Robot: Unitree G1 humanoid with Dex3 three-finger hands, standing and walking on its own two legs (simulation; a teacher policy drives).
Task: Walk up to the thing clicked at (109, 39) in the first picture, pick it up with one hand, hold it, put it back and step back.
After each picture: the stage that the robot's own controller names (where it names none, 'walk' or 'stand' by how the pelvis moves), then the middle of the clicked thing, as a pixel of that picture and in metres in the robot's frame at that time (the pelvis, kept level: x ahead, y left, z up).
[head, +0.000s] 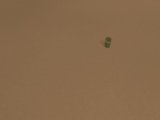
stand; (107, 42) +1.43 -0.32 -0.72
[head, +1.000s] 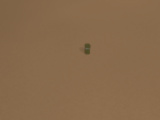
walk; (87, 49) +1.34 +0.04 -0.70
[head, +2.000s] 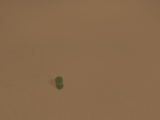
walk; (59, 83) +0.83 +0.23 -0.70
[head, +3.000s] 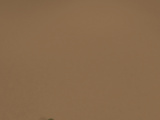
walk; out of the picture +0.45 +0.20 -0.71
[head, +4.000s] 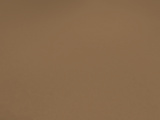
walk; out of the picture +0.38 +0.21 -0.72
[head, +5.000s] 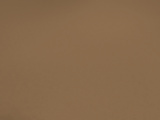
stand; out of the picture +0.44 +0.25 -0.72
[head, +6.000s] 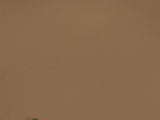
stand; out of the picture +0.43 +0.26 -0.70
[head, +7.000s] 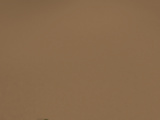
walk; out of the picture +0.46 +0.30 -0.69
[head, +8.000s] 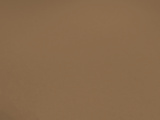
stand; out of the picture +0.39 +0.25 -0.70
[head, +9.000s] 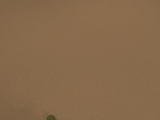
walk; out of the picture +0.44 +0.30 -0.70
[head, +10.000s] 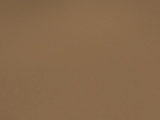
stand; out of the picture +0.38 +0.28 -0.70
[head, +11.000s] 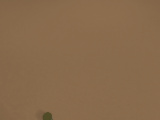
stand; (48, 119) +0.45 +0.23 -0.69
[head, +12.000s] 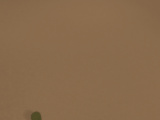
stand; (36, 119) +0.44 +0.26 -0.68
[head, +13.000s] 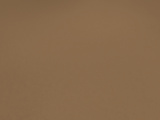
stand; out of the picture +0.45 +0.19 -0.70
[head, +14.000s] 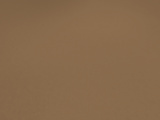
stand; out of the picture +0.43 +0.19 -0.72
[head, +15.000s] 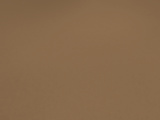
stand; out of the picture +0.41 +0.20 -0.72
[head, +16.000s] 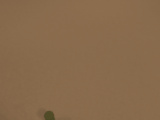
go down; (49, 117) +0.43 +0.20 -0.68
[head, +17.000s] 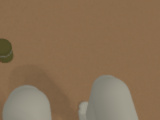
go down; (3, 51) +0.50 +0.23 -0.28
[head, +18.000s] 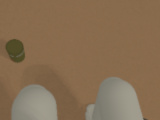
close in; (16, 51) +0.50 +0.21 -0.29
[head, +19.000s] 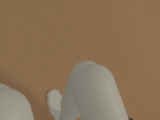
close in; out of the picture +0.49 +0.26 -0.23
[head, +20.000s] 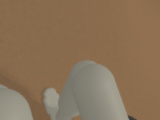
close; out of the picture +0.48 +0.27 -0.24
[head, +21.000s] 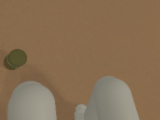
lift; (14, 60) +0.45 +0.19 -0.27
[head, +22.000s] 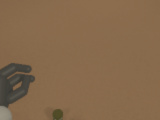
lift; (57, 117) +0.42 +0.14 -0.60
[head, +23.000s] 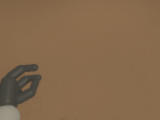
stand; out of the picture +0.39 +0.16 -0.67
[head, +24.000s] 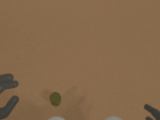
stand; (55, 99) +0.42 +0.15 -0.52
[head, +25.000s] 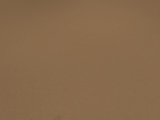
stand; out of the picture +0.39 +0.14 -0.65
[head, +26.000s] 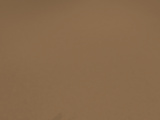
stand; out of the picture +0.39 +0.14 -0.66
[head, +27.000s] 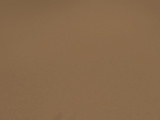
stand; out of the picture +0.39 +0.14 -0.65
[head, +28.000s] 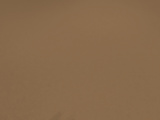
hold; out of the picture +0.39 +0.14 -0.65
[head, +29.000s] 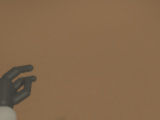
close; out of the picture +0.39 +0.15 -0.66
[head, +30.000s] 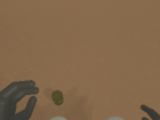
close; (57, 98) +0.43 +0.15 -0.52
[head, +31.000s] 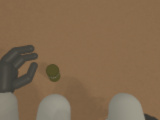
close; (53, 73) +0.47 +0.16 -0.38
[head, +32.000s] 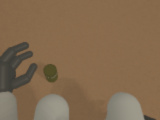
close; (51, 73) +0.47 +0.15 -0.36
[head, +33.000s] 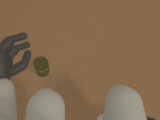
close in; (41, 67) +0.48 +0.16 -0.31
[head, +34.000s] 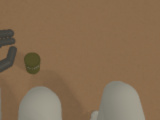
hold; (32, 64) +0.47 +0.17 -0.28
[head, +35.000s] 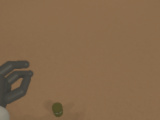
close; (57, 109) +0.43 +0.15 -0.58
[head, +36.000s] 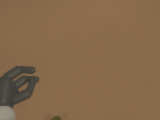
close; out of the picture +0.41 +0.16 -0.65
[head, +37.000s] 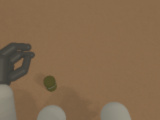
hold; (50, 84) +0.46 +0.16 -0.46
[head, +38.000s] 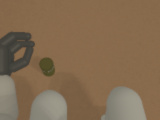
close; (47, 67) +0.48 +0.15 -0.34
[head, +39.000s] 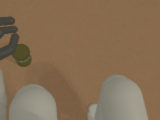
hold; (22, 56) +0.47 +0.18 -0.26
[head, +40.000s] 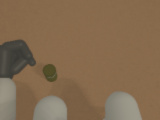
hold; (50, 73) +0.48 +0.15 -0.38
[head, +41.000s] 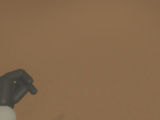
hold; out of the picture +0.41 +0.15 -0.67
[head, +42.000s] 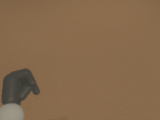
crouch; out of the picture +0.41 +0.15 -0.67
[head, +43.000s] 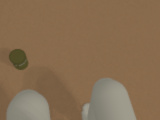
lower; (19, 60) +0.48 +0.17 -0.32
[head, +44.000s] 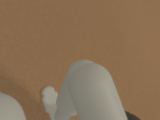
lower; out of the picture +0.46 +0.23 -0.25
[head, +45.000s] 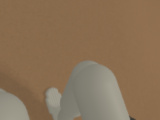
lower; out of the picture +0.46 +0.23 -0.24
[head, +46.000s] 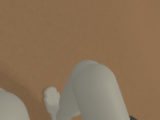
lower; out of the picture +0.46 +0.23 -0.24
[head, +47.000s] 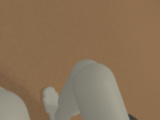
stand; out of the picture +0.46 +0.22 -0.24
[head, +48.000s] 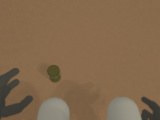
walk; (54, 74) +0.48 +0.15 -0.41
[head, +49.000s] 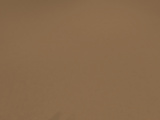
stand; out of the picture +0.41 +0.14 -0.66
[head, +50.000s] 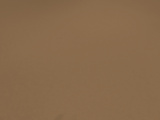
stand; out of the picture +0.41 +0.14 -0.66
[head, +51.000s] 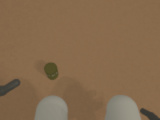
withdraw; (51, 71) +0.47 +0.16 -0.40
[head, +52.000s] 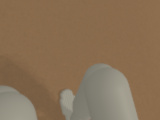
stand; out of the picture +0.48 +0.21 -0.24
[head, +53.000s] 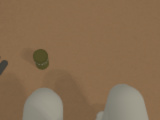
lower; (41, 60) +0.50 +0.16 -0.32
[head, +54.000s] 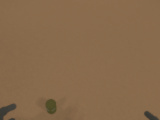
stand; (51, 106) +0.45 +0.15 -0.57
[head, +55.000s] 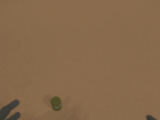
rise; (56, 104) +0.45 +0.15 -0.58
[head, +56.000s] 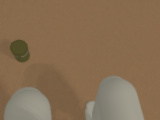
rise; (20, 51) +0.50 +0.18 -0.29
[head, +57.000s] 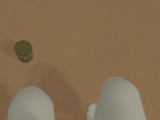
stand; (24, 52) +0.50 +0.17 -0.29
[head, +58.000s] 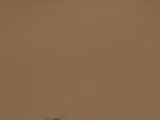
withdraw; out of the picture +0.43 +0.15 -0.64
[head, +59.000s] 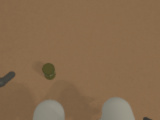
lower; (49, 71) +0.49 +0.15 -0.44
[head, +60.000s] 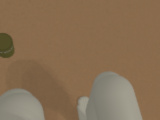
hold; (4, 46) +0.49 +0.19 -0.27
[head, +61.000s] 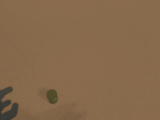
stand; (52, 96) +0.47 +0.15 -0.56
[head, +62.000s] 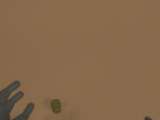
withdraw; (56, 106) +0.46 +0.15 -0.59
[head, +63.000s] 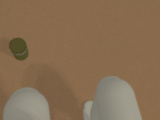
rise; (19, 49) +0.51 +0.18 -0.30
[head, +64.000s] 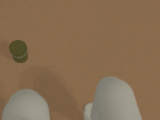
rise; (19, 52) +0.51 +0.18 -0.29
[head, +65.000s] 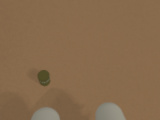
walk; (44, 78) +0.49 +0.16 -0.48
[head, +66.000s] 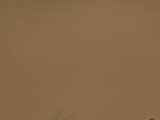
withdraw; out of the picture +0.43 +0.14 -0.66
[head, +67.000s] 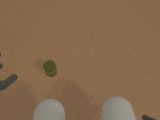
lower; (50, 69) +0.50 +0.15 -0.43
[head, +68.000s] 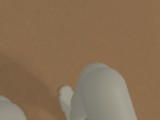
hold; out of the picture +0.50 +0.22 -0.26
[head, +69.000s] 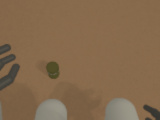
lower; (53, 70) +0.51 +0.15 -0.41
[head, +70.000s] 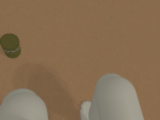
stand; (11, 46) +0.51 +0.18 -0.27
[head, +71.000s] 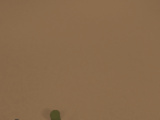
stand; (55, 117) +0.46 +0.14 -0.62
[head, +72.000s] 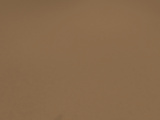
stand; out of the picture +0.44 +0.13 -0.66
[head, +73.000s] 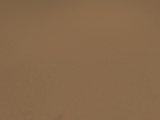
stand; out of the picture +0.44 +0.13 -0.66
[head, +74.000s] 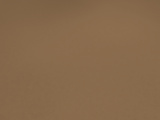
stand; out of the picture +0.46 +0.12 -0.72
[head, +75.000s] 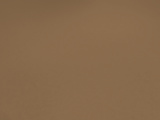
stand; out of the picture +0.44 +0.14 -0.72
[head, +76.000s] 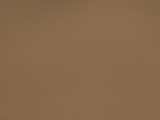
walk; out of the picture +0.43 +0.16 -0.73
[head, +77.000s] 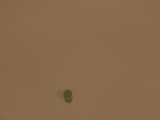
walk; (68, 96) +0.58 +0.14 -0.71
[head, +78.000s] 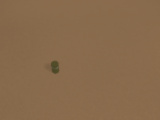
walk; (55, 67) +0.85 +0.22 -0.70
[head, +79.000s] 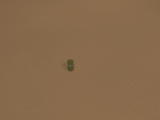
stand; (70, 65) +1.07 +0.15 -0.71
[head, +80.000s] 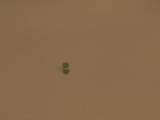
stand; (65, 68) +1.06 +0.17 -0.73
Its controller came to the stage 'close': yes
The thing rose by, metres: 0.01
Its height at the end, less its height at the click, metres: +0.00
